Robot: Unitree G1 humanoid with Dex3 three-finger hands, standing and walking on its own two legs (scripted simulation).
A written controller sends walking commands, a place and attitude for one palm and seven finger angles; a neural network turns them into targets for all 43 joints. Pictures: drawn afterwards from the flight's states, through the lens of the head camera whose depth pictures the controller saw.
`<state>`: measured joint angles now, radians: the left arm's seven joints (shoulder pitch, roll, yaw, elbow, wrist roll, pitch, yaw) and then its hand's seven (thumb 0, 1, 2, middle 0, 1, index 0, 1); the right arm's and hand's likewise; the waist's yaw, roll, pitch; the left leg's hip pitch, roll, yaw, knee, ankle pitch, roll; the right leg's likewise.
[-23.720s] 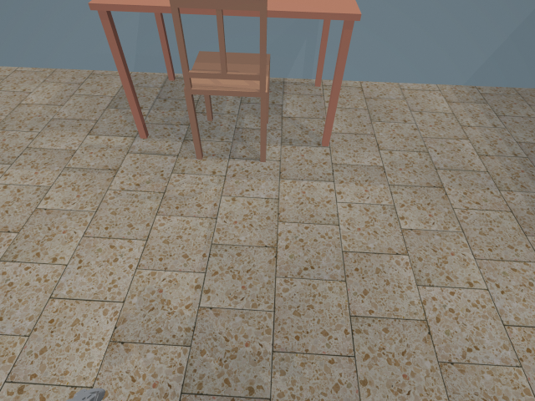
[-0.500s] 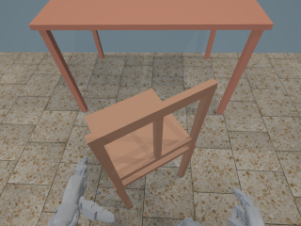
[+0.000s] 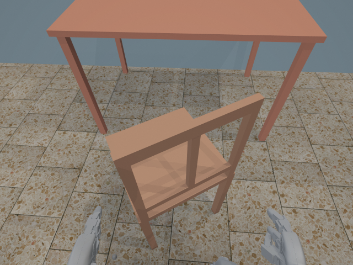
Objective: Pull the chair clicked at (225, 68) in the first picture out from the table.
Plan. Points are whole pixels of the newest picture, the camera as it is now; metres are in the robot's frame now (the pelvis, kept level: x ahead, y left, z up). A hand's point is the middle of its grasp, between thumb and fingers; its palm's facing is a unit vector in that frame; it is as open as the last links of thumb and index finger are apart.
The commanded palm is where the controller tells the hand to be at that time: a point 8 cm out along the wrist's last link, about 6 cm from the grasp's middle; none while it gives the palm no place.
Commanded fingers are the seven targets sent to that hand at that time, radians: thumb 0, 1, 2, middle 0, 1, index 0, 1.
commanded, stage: draw the hand back to the body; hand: left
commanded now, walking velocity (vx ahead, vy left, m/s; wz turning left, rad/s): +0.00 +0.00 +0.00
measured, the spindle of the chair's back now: (191, 162) +0.40 -0.02 -0.05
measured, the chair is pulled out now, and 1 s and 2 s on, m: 0.47 0.47 0.47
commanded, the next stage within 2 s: step back with the hand held close in 1.62 s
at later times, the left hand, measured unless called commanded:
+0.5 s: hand (85, 239) +0.17 +0.17 +0.08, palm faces +0.01 -1.00 -0.09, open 17.5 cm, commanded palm +0.13 +0.23 +0.09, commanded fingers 0.00 -0.41 0.27 -0.02 -0.03 -0.02 -0.03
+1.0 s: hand (31, 195) +0.21 +0.23 +0.16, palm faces +0.37 -0.83 -0.41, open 12.8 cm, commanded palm +0.16 +0.28 +0.19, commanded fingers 0.00 0.50 0.71 -0.14 -0.22 -0.14 -0.22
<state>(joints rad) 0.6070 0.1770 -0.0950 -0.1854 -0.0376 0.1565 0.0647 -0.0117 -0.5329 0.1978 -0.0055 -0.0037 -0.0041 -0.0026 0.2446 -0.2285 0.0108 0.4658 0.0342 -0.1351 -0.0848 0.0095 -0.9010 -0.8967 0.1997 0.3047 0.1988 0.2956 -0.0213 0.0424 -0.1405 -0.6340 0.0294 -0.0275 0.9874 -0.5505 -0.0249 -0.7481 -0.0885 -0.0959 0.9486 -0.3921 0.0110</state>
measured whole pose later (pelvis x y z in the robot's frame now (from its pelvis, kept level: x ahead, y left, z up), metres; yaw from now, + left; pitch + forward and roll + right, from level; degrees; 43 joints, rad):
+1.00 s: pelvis +0.03 +0.00 +0.05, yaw -1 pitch -2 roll -1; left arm 0.60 0.31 0.20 -0.41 -0.05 -0.01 0.18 0.00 0.16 0.54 -0.11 -0.15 -0.11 -0.15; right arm 0.20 -0.22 0.00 0.60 0.03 -0.16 -0.09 0.01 -0.90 -0.90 0.20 0.30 0.20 0.30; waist 0.05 0.08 -0.02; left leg -0.11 0.05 0.01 0.55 -0.40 -0.03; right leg -0.26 -0.05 -0.09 0.57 -0.28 0.01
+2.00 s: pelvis +0.00 +0.01 +0.06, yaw -5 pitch -1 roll +0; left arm 0.54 0.36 0.38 -0.44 -0.04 -0.12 0.15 0.01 0.90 0.89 -0.21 -0.30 -0.21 -0.30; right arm 0.15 -0.23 -0.02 0.59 0.01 -0.07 -0.06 0.01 -0.90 -0.90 0.20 0.30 0.20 0.30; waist 0.01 0.06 0.06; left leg -0.10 0.04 0.08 0.42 -0.30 -0.01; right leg -0.26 -0.04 -0.02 0.41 -0.14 0.03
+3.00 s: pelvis -0.06 +0.01 +0.05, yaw -3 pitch +2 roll +0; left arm 0.56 0.43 0.46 -0.55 0.00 -0.19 0.19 0.01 0.89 0.89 -0.22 -0.31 -0.21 -0.30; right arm 0.16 -0.20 -0.04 0.62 0.00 -0.10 -0.08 0.01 -0.90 -0.90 0.20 0.30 0.20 0.30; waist 0.01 -0.02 0.05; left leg -0.36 0.03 0.04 0.61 -0.29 -0.01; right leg -0.46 -0.05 -0.04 0.51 -0.08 0.01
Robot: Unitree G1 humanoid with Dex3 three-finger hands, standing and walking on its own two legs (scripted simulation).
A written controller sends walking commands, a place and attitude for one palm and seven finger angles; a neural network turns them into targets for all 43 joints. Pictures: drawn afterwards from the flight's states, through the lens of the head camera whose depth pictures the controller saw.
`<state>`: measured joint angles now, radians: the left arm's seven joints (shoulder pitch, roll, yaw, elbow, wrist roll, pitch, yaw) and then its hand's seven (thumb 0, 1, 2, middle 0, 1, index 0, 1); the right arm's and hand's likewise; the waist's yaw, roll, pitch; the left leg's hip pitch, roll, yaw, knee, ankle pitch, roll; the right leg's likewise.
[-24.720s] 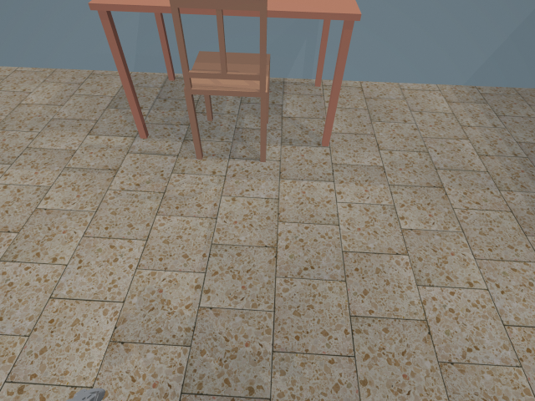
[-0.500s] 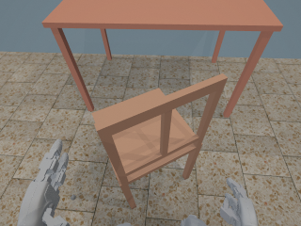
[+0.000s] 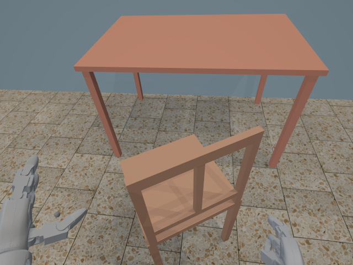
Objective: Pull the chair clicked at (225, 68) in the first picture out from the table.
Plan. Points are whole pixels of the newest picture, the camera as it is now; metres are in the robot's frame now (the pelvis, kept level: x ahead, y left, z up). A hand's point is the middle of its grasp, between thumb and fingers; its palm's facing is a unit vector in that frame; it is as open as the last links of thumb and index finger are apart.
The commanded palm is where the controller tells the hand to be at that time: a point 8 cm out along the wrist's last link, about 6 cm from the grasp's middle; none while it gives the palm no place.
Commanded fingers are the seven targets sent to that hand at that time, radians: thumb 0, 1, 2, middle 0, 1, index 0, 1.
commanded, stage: draw the hand back to the body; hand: left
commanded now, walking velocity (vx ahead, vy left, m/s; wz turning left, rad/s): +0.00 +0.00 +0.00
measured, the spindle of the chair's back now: (198, 189) +0.37 -0.01 -0.10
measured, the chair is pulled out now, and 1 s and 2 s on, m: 0.47 0.47 0.47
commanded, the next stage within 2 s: step back with the hand held close in 0.62 s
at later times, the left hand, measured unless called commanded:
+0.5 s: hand (42, 189) +0.20 +0.26 +0.16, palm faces +0.44 -0.79 -0.42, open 7.6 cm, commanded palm +0.14 +0.30 +0.19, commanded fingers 0.00 0.90 0.90 -0.20 -0.30 -0.20 -0.30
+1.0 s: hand (39, 191) +0.19 +0.26 +0.16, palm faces +0.36 -0.79 -0.51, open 7.4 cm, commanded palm +0.13 +0.30 +0.19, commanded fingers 0.00 0.90 0.90 -0.20 -0.30 -0.20 -0.30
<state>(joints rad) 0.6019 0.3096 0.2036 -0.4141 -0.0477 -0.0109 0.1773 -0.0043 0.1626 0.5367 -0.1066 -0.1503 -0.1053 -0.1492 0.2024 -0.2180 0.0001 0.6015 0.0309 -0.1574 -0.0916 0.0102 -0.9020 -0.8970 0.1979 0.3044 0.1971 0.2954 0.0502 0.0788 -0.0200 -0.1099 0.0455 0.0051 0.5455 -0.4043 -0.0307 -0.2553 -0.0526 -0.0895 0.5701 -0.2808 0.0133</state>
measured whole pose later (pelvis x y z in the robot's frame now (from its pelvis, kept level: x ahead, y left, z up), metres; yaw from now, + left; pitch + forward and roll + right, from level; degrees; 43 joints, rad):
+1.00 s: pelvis -0.03 +0.01 +0.01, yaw -4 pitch -1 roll +0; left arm 0.54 0.36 0.38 -0.44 -0.04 -0.12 0.15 0.01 0.90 0.89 -0.21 -0.30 -0.21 -0.30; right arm 0.15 -0.23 -0.02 0.59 0.01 -0.07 -0.06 0.01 -0.90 -0.90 0.20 0.30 0.20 0.30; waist 0.01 0.06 0.06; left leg -0.10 0.04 0.08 0.42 -0.30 -0.01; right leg -0.26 -0.04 -0.02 0.41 -0.14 0.03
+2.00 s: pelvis -0.09 +0.01 +0.00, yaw -2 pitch +2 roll +0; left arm 0.56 0.43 0.46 -0.55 0.00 -0.19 0.19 0.01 0.89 0.89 -0.22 -0.31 -0.21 -0.30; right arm 0.16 -0.20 -0.04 0.62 0.00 -0.10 -0.08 0.01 -0.90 -0.90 0.20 0.30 0.20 0.30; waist 0.01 -0.02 0.05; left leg -0.36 0.03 0.04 0.61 -0.29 -0.01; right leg -0.46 -0.05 -0.04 0.51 -0.08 0.01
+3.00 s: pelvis -0.13 -0.02 +0.00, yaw -3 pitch +3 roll -1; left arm 0.51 0.39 0.45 -0.54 -0.02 -0.24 0.17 0.01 0.89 0.89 -0.21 -0.30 -0.21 -0.30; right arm 0.14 -0.16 -0.02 0.67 -0.02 -0.18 -0.05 0.01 -0.90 -0.90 0.20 0.30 0.20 0.30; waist 0.05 -0.01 0.05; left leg -0.40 0.09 0.02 0.57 -0.22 -0.04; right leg -0.25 0.02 -0.02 0.51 -0.33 0.01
